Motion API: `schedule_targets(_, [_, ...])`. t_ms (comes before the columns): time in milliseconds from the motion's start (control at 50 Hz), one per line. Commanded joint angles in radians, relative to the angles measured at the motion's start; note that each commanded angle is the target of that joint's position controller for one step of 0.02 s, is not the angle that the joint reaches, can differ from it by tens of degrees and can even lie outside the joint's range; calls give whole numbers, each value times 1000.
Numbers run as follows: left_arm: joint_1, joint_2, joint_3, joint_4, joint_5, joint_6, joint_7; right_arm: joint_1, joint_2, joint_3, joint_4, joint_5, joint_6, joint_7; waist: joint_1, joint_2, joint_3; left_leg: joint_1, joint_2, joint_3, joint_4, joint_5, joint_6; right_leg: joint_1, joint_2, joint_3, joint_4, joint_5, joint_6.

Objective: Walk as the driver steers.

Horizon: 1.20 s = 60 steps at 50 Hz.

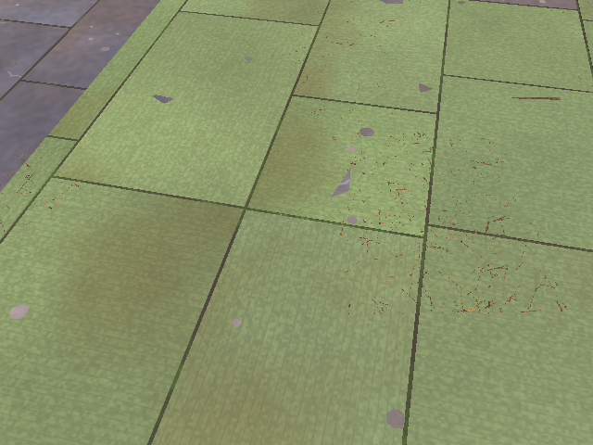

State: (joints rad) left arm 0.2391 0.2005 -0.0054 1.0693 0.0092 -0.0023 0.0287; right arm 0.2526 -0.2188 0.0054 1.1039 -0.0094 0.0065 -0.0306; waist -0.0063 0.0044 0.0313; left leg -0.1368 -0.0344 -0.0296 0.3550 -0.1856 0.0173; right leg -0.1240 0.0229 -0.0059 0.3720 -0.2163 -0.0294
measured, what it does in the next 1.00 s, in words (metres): walks ahead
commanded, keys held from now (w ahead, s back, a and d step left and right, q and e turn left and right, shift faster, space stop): no key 0.38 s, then w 0.62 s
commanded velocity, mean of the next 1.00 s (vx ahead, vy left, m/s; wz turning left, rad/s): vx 0.20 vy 0.00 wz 0.00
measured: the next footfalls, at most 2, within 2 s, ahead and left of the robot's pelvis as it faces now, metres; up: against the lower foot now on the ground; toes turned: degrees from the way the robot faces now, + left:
right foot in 1.14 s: +0.45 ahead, -0.04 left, +0.00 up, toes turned -4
left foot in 1.70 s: +0.76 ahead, +0.11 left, +0.00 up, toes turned +3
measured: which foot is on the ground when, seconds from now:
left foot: down 0.00-1.00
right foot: down 0.00-0.68, up 0.70-1.00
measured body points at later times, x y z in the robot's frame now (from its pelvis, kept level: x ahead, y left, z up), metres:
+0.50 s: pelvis +0.01 -0.01 +0.00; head +0.01 -0.01 +0.45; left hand -0.01 +0.22 -0.16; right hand -0.01 -0.24 -0.17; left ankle +0.00 +0.11 -0.74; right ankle -0.01 -0.10 -0.75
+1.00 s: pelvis +0.18 +0.04 -0.01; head +0.21 +0.05 +0.44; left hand +0.32 +0.27 -0.15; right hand +0.06 -0.17 -0.14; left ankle +0.06 +0.11 -0.75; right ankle +0.31 -0.08 -0.69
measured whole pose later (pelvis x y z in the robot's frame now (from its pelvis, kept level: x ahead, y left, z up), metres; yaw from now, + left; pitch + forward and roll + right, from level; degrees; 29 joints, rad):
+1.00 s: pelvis +0.18 +0.04 -0.01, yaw +0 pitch +1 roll +0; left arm 0.08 0.21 0.04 0.97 0.03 -0.03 -0.03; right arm 0.53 -0.13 0.00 1.13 -0.02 -0.10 -0.02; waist -0.04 -0.03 0.02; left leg 0.09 -0.06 0.04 0.18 -0.30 0.08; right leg -0.64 -0.05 -0.08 0.84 -0.13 -0.04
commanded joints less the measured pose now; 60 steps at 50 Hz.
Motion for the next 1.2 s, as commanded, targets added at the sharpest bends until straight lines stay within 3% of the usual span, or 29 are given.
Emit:
schedule_targets(20, [38,94,12,-4,0,-8,4,30,-85,-9,-3,0,-7,-5,4,-11,25,-16,100,-94,-50,77,22,-43,-114,112,-81,65,-25])
schedule_targets(380, [102,47,0,58,0,-11,12,72,-30,2,62,1,-7,-13,5,-7,37,-27,105,-81,-31,83,16,-58,-104,113,-72,80,-29])
schedule_targets(400, [112,45,0,61,1,-10,11,81,-24,3,66,0,-7,-13,6,-11,16,-21,94,-74,-32,18,18,-51,-98,114,-84,-8,-31])
schedule_targets(440, [125,86,19,60,1,-1,11,82,-35,-5,57,-6,-3,-11,12,-49,36,-72,39,-29,43,-201,33,-77,-86,142,-96,-296,-61])
schedule_targets(480, [175,114,38,60,4,11,7,47,-25,-9,26,-22,0,0,40,-106,111,-231,-8,16,174,-353,47,-95,-157,269,-165,-589,-126])
schedule_targets(500, [212,126,47,69,5,13,6,27,4,-3,6,-33,-5,7,54,-145,136,-285,-13,59,264,-321,45,-87,-231,366,-214,-667,-169])
schedule_targets(540, [221,119,56,66,13,5,4,-10,1,-6,-31,-35,-25,18,55,-137,164,-345,42,63,398,-259,46,-102,-319,458,-271,-607,-221])
schedule_targets(600, [175,131,67,43,14,-18,-2,0,-8,-16,-58,-22,-55,35,20,-104,124,-319,60,62,362,-270,52,-84,-288,365,-240,-442,-203])
schedule_targets(620, [149,130,69,35,9,-23,-3,23,-2,-18,-58,-16,-61,36,0,-110,120,-234,50,79,287,-239,56,-132,-259,315,-216,-405,-186])
schedule_targets(660, [94,118,71,15,-1,-26,-7,169,20,-24,-6,-7,-68,32,-68,-76,104,55,-12,137,101,-112,59,-295,-178,206,-108,-386,-151])
schedule_targets(680, [79,93,65,1,5,-33,-9,255,-3,-34,20,-11,-72,25,-96,-15,90,195,11,80,43,-144,60,-394,-131,150,14,-366,-130])
schedule_targets(700, [60,20,45,-24,10,-45,-17,374,-76,-52,34,-26,-81,14,-136,194,41,296,244,-257,-137,-378,88,-491,-24,7,340,-300,-88])
schedule_targets(720, [48,19,45,-62,15,-50,-26,457,-166,-74,55,-13,-72,16,-132,306,51,291,413,-606,-274,-634,176,-654,46,-57,566,-359,-79])
schedule_targets(740, [24,78,56,-68,41,-52,-37,362,-126,-67,34,-15,-65,15,-74,157,135,180,419,-603,-270,-662,203,-672,-34,5,705,-283,-89])
schedule_targets(760, [5,63,54,-69,37,-58,-49,267,-96,-58,-5,-13,-74,22,-36,73,165,113,375,-503,-264,-555,190,-667,-68,27,730,-176,-87])
schedule_targets(780, [20,42,50,-59,26,-65,-56,217,-80,-54,-25,-11,-84,25,-10,50,154,95,324,-396,-271,-395,171,-631,-90,31,716,-95,-72])
schedule_targets(840, [18,51,58,-53,29,-58,-67,247,-33,-37,-14,-7,-109,18,8,50,90,146,242,-192,-247,9,143,-593,-94,-16,689,13,-35])
schedule_targets(900, [-76,38,56,-94,25,-43,-64,322,-25,-28,12,-6,-114,15,-4,70,81,177,220,-99,-210,303,147,-635,-81,-60,651,46,-14])
schedule_targets(960, [-230,21,43,-159,18,-40,-64,329,-23,-20,11,-9,-114,12,-25,80,112,141,199,-49,-213,425,150,-608,-60,-101,476,96,-5])
schedule_targets(1020, [-312,16,33,-198,7,-41,-62,340,-43,-22,16,-10,-117,6,-37,104,122,138,204,-20,-211,523,150,-500,-29,-135,296,135,-29])
schedule_targets(1080, [-239,56,46,-195,6,-47,-47,305,-73,-30,15,-10,-122,3,19,109,71,193,232,8,-96,837,137,-338,16,-145,224,106,-90])
schedule_targets(1120, [9,99,73,-118,4,-63,-32,273,-98,-40,10,-11,-116,1,122,98,-60,211,222,31,189,959,117,-93,58,-135,162,95,-131])
schedule_targets(1140, [158,131,90,-72,16,-70,-23,261,-98,-41,3,-6,-114,5,183,76,-133,90,190,48,402,779,107,119,-1,-77,119,87,-154])
schedule_targets(1160, [287,226,115,-56,41,-73,-16,304,-26,-27,-27,6,-111,15,184,-69,-256,-144,100,95,746,310,89,349,-271,263,92,-99,-219])
schedule_targets(1180, [247,239,121,-62,26,-58,-31,372,-2,-36,-25,21,-108,27,119,-205,-321,-404,-66,25,1049,-314,73,439,-437,743,-94,-173,-343])
schedule_targets(1200, [114,204,113,-80,0,-57,-37,282,-54,-49,-51,0,-103,25,74,-94,-173,-492,18,-38,1074,-226,91,303,-398,656,-145,-284,-318])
